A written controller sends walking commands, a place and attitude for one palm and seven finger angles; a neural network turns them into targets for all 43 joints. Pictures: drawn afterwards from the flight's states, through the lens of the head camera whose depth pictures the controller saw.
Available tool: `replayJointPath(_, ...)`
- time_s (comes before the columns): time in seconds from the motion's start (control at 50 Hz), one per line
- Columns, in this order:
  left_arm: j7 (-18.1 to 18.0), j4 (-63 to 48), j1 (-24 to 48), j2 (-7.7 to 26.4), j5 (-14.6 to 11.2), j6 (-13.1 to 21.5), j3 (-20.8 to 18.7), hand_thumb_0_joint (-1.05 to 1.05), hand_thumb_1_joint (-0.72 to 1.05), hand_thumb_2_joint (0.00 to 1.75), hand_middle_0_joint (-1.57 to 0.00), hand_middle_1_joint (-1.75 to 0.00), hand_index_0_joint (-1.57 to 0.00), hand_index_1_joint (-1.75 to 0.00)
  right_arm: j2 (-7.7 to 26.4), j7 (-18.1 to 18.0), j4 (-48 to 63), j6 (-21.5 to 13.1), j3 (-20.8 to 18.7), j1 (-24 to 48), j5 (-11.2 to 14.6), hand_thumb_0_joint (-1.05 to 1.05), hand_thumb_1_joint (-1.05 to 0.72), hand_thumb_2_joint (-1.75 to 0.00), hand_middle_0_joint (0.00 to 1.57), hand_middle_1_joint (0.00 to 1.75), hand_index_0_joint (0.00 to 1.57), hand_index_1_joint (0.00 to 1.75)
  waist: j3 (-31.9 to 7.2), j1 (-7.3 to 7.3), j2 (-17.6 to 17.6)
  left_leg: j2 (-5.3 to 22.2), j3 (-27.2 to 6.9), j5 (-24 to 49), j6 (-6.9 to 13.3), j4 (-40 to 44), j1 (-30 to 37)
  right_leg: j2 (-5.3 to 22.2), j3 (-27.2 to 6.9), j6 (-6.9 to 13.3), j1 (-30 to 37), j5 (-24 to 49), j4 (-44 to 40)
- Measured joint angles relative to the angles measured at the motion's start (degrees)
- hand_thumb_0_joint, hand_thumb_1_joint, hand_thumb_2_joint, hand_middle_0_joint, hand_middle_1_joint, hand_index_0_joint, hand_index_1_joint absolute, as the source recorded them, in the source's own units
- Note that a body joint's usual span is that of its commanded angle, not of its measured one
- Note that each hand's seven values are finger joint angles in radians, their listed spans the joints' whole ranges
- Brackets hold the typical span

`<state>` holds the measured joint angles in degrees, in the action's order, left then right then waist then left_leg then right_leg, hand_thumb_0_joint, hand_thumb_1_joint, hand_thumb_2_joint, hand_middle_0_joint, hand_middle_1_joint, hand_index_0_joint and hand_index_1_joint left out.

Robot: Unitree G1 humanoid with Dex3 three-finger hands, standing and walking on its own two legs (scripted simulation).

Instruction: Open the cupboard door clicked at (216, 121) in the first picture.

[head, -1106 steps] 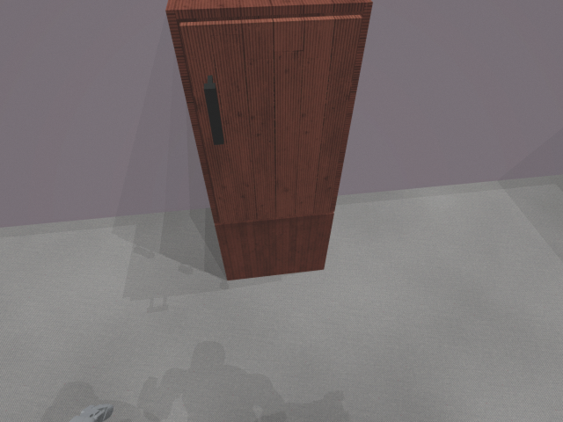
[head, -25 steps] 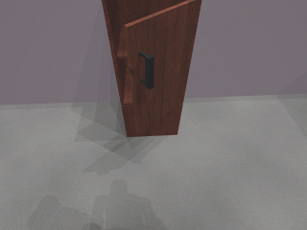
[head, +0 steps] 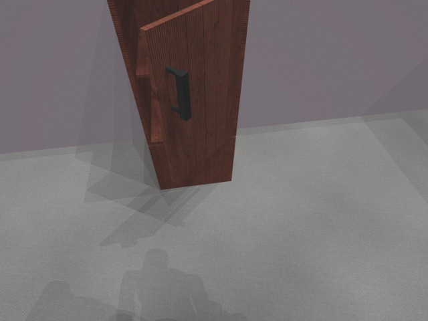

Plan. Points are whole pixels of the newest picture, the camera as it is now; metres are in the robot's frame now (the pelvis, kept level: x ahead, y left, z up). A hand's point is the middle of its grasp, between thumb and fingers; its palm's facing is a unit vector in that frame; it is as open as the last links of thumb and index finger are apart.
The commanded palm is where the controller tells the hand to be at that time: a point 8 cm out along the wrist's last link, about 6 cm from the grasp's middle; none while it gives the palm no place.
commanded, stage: walk to a spot facing it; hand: left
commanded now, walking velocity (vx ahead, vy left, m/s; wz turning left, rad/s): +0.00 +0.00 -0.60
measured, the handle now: (178, 93) +0.63 +0.14 +0.06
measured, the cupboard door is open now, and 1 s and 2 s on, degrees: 41 41 41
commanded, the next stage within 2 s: none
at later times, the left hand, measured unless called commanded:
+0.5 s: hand out of the picture +0.07 +0.15 -0.15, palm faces -0.18 -0.94 -0.28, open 7.4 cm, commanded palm none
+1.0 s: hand (178, 287) +0.21 +0.10 -0.16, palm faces -0.52 -0.81 -0.28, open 7.4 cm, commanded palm none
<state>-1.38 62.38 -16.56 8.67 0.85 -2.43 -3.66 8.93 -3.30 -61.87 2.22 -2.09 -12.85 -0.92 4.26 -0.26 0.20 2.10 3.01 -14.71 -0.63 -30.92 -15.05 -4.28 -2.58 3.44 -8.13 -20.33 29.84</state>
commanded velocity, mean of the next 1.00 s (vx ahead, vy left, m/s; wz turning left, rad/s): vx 0.00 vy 0.00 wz -0.60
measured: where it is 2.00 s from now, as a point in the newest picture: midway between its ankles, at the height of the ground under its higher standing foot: outside the picture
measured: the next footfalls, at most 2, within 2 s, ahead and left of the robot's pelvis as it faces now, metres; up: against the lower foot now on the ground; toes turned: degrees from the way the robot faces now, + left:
left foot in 0.70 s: +0.10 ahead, +0.10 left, +0.00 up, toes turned -24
right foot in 1.02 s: +0.00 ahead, -0.17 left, +0.00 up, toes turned -38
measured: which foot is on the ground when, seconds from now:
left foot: down 0.00-0.20, up 0.22-0.68, down 0.70-1.00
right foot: down 0.00-0.70, up 0.72-1.00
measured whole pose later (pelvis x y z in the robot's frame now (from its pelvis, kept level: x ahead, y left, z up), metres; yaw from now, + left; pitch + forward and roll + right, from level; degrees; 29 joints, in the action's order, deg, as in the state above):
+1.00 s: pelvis +0.01 -0.04 -0.01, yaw -34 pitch +1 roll +0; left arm 2.0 50.7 -8.5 14.9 1.3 -2.7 -5.3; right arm 12.5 -1.8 -51.5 1.6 -2.1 -14.2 -1.6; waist 7.3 0.1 1.6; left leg 8.2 7.1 -20.5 -4.1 -33.4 -12.4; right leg 0.6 3.7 -0.6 -21.4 -20.1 39.5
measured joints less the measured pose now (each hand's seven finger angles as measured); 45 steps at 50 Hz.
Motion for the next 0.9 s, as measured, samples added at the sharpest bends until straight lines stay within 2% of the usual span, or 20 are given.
replayJointPath(0.06,0.48,-1.49,1.02,1.08,0.11,-0.57,-0.66,0.00,0.90,0.90,-0.20,-0.30,-0.20,-0.30,0.39,-0.03,1.73,-0.21,-0.46,0.29,-0.20,0.00,-0.91,-0.90,0.20,0.30,0.20,0.30,0.26,-0.33,-0.47,0.39,2.15,-0.39,0.16,-0.81,-1.07,0.21,-0.80,-0.37,-3.71,-1.22,4.96)
replayJointPath(0.1,0.85,-2.65,2.14,1.70,0.21,-1.00,-1.09,0.00,0.90,0.90,-0.20,-0.30,-0.20,-0.30,0.87,0.08,2.84,-0.50,-0.64,0.72,-0.44,0.00,-0.91,-0.90,0.20,0.30,0.20,0.30,0.94,-0.66,-0.32,0.92,3.83,-0.30,0.13,-0.82,-1.30,1.20,0.80,-0.97,-7.28,-5.90,11.99)
replayJointPath(0.14,1.24,-3.84,3.28,2.12,0.30,-1.16,-1.43,0.00,0.90,0.90,-0.20,-0.30,-0.20,-0.30,1.52,0.24,3.75,-0.65,-0.73,1.00,-0.74,0.00,-0.91,-0.90,0.20,0.30,0.20,0.30,1.49,-0.66,0.53,1.79,4.89,-0.02,-0.31,-0.67,-1.36,2.24,2.40,-1.26,-9.31,-8.38,15.58)
replayJointPath(0.18,1.56,-5.26,3.92,2.47,0.33,-0.62,-1.60,0.00,0.91,0.90,-0.20,-0.30,-0.20,-0.30,2.28,0.46,4.40,-0.43,-0.82,1.04,-0.79,0.00,-0.91,-0.90,0.20,0.30,0.20,0.30,1.60,-0.75,1.68,3.02,5.41,-0.37,-1.14,-1.85,-1.95,3.13,3.72,-1.59,-8.45,-4.74,11.41)
replayJointPath(0.2,1.62,-6.29,3.63,3.06,0.49,-0.01,-1.61,0.00,0.90,0.90,-0.20,-0.30,-0.20,-0.30,2.41,0.63,4.83,-0.10,-0.87,0.88,-0.58,0.00,-0.91,-0.90,0.20,0.30,0.20,0.30,1.10,-0.83,1.36,3.25,5.84,-1.32,-1.18,-3.82,-3.09,3.76,3.00,-1.25,-7.44,-0.68,6.70)
replayJointPath(0.26,0.97,-7.03,4.58,3.16,0.71,0.73,-1.47,0.00,0.90,0.90,-0.20,-0.30,-0.20,-0.30,3.46,1.24,4.84,1.44,-1.69,2.31,-0.12,0.00,-0.91,-0.90,0.20,0.30,0.20,0.30,1.93,-0.52,2.74,2.51,0.95,-11.15,-1.32,-18.60,-8.31,2.06,3.29,0.61,-7.87,-0.82,7.87)
replayJointPath(0.3,0.45,-7.40,4.50,3.01,0.66,0.83,-1.41,0.00,0.90,0.90,-0.20,-0.30,-0.20,-0.30,3.82,1.41,5.06,1.93,-1.94,3.58,-0.06,0.00,-0.91,-0.90,0.20,0.30,0.20,0.30,2.21,-0.71,2.48,1.28,-0.89,-11.30,-1.58,-26.44,-10.81,1.33,2.32,1.25,-7.07,-0.31,6.08)
replayJointPath(0.36,0.01,-7.58,3.76,2.75,0.54,0.98,-1.14,0.00,0.90,0.90,-0.20,-0.30,-0.20,-0.30,3.87,1.43,6.35,1.76,-2.03,5.26,0.12,0.01,-0.91,-0.90,0.20,0.30,0.20,0.30,2.07,-0.85,1.45,0.26,-1.76,-9.78,-2.24,-30.43,-12.25,0.58,0.12,1.63,-5.85,1.95,2.54)
replayJointPath(0.46,0.00,-7.81,2.39,1.97,0.58,1.00,-0.76,0.00,0.90,0.90,-0.20,-0.30,-0.20,-0.30,3.50,1.27,8.62,1.46,-1.87,7.87,0.44,0.01,-0.91,-0.90,0.20,0.30,0.19,0.30,1.49,-1.27,0.39,-0.55,-3.27,-9.15,-2.78,-27.98,-11.66,-0.79,-3.43,1.72,-4.79,4.22,-0.95)
replayJointPath(0.58,0.14,-8.43,1.45,1.76,0.86,0.76,-0.88,0.00,0.90,0.90,-0.20,-0.30,-0.20,-0.30,2.46,1.16,10.63,1.06,-1.39,10.02,0.89,0.00,-0.91,-0.90,0.20,0.30,0.19,0.30,1.25,-2.43,-0.96,-1.50,-4.53,-10.17,-2.48,-21.62,-9.85,-2.27,-7.02,1.34,-4.85,4.88,-1.68)
replayJointPath(0.64,0.19,-8.52,1.23,2.24,0.94,0.45,-1.15,0.00,0.90,0.90,-0.20,-0.30,-0.20,-0.30,1.79,1.16,11.58,0.50,-1.03,10.31,1.15,0.00,-0.91,-0.90,0.20,0.30,0.20,0.30,1.05,-2.79,-1.91,-2.23,-4.85,-9.37,-2.06,-14.77,-7.53,-2.80,-8.83,0.70,-5.45,4.57,-0.96)
replayJointPath(0.68,0.27,-8.54,0.96,2.75,0.68,0.08,-1.34,0.00,0.90,0.90,-0.20,-0.30,-0.20,-0.30,1.47,1.09,12.25,-0.24,-0.60,9.81,1.24,0.00,-0.91,-0.90,0.20,0.30,0.20,0.30,0.54,-2.53,-2.27,-2.26,-4.86,-4.79,-1.60,-5.89,-4.19,-3.46,-9.84,0.02,-6.37,3.67,0.73)
replayJointPath(0.7,0.41,-8.82,0.45,2.75,0.46,-0.11,-1.35,0.00,0.90,0.90,-0.20,-0.30,-0.20,-0.30,1.88,1.12,12.93,-0.77,-0.29,8.97,1.10,0.00,-0.91,-0.90,0.20,0.30,0.20,0.30,-0.39,-2.22,-1.15,-0.96,-5.67,-1.27,-0.49,-0.62,-2.20,-4.78,-9.68,-0.37,-7.54,2.80,2.46)
replayJointPath(0.72,0.64,-8.76,0.87,3.15,0.31,-0.29,-1.43,0.00,0.90,0.90,-0.20,-0.30,-0.20,-0.30,1.85,0.95,13.06,-1.30,-0.26,8.50,0.80,0.00,-0.91,-0.90,0.20,0.30,0.20,0.30,-0.46,-1.94,-1.16,-0.69,-5.63,-0.47,0.06,-0.34,-2.32,-4.58,-8.49,-1.12,-9.56,-1.57,6.64)
replayJointPath(0.76,1.19,-8.95,2.16,4.45,0.68,-0.53,-1.87,0.00,0.90,0.90,-0.20,-0.30,-0.20,-0.30,1.25,0.86,13.08,-1.37,0.37,7.51,0.01,0.00,-0.91,-0.90,0.20,0.30,0.20,0.30,0.52,-2.37,-2.56,-0.60,-3.79,-2.49,-0.09,-2.10,-2.21,-2.42,-4.71,-3.14,-14.22,-8.34,18.47)
replayJointPath(0.82,2.00,-9.53,4.09,5.68,0.80,-0.71,-2.45,0.00,0.90,0.90,-0.20,-0.30,-0.20,-0.30,0.93,0.82,12.81,-1.37,1.16,4.91,-0.60,0.00,-0.91,-0.90,0.20,0.30,0.20,0.30,1.44,-2.39,-2.68,0.56,-2.10,-2.82,-0.75,-0.27,-0.41,0.74,-0.23,-4.99,-19.45,-8.56,31.23)
replayJointPath(0.86,2.44,-10.29,5.11,5.95,0.65,-0.81,-2.46,0.00,0.90,0.90,-0.20,-0.30,-0.20,-0.30,1.11,0.84,12.25,-1.27,1.20,3.39,-0.79,0.00,-0.91,-0.90,0.20,0.30,0.20,0.30,2.04,-2.16,-1.81,1.76,-1.01,-2.33,-1.02,1.11,0.89,2.74,1.97,-5.55,-20.43,-7.89,31.69)
replayJointPath(0.9,2.80,-10.89,5.98,6.02,0.58,-0.83,-2.27,0.00,0.91,0.90,-0.20,-0.30,-0.19,-0.30,1.55,0.96,11.60,-1.16,1.00,2.03,-0.87,0.00,-0.91,-0.90,0.20,0.30,0.20,0.30,2.51,-1.66,-0.74,3.08,0.37,-2.41,-1.45,1.67,2.01,4.20,3.68,-5.60,-19.63,-6.79,26.98)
